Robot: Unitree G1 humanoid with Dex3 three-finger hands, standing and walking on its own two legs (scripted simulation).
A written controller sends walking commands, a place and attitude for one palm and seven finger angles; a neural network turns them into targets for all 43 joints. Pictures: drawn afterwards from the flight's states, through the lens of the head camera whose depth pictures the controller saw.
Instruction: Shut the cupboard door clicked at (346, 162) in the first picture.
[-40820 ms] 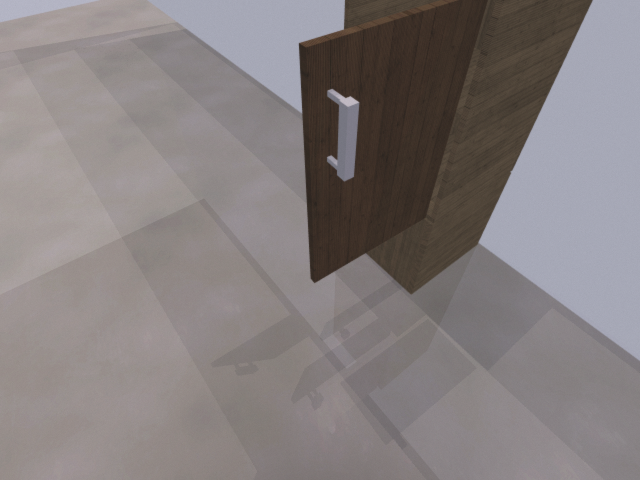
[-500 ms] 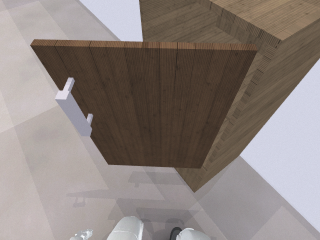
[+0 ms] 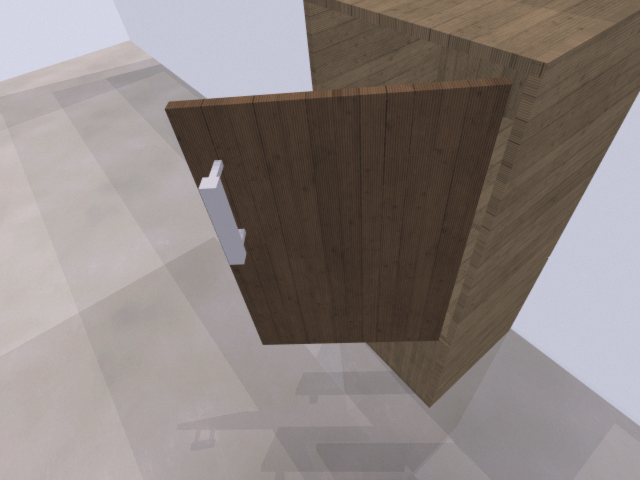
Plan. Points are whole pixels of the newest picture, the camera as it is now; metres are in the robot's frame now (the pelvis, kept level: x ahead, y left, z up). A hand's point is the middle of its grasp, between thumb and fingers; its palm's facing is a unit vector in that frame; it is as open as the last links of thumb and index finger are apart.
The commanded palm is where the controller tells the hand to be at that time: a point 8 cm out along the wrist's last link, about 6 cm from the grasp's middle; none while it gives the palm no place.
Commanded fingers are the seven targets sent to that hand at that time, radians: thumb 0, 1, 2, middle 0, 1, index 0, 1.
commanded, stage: come to a stop and stand still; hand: left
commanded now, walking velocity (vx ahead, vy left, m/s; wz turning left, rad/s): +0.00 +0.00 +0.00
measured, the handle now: (227, 214) +0.43 +0.16 +0.11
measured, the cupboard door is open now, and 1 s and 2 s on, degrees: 51 51 51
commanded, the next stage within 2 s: look again from close up in 0.26 s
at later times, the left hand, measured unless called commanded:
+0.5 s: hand out of the picture +0.02 +0.19 -0.15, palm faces +0.03 -0.97 -0.23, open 7.3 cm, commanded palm none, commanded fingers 0.00 0.90 0.90 -0.20 -0.30 -0.20 -0.30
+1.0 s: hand out of the picture +0.06 +0.17 -0.16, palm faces +0.05 -0.98 -0.22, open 7.3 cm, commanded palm none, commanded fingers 0.00 0.90 0.90 -0.20 -0.30 -0.20 -0.30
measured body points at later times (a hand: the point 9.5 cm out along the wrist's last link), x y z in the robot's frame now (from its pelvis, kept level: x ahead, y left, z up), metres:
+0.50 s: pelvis +0.01 +0.01 +0.02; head +0.02 -0.01 +0.46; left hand +0.02 +0.24 -0.13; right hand +0.00 -0.21 -0.15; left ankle -0.01 +0.07 -0.72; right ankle +0.06 -0.10 -0.72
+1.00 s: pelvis +0.05 +0.00 +0.02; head +0.07 -0.01 +0.47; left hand +0.06 +0.23 -0.14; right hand +0.07 -0.23 -0.15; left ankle -0.01 +0.07 -0.72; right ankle +0.06 -0.10 -0.72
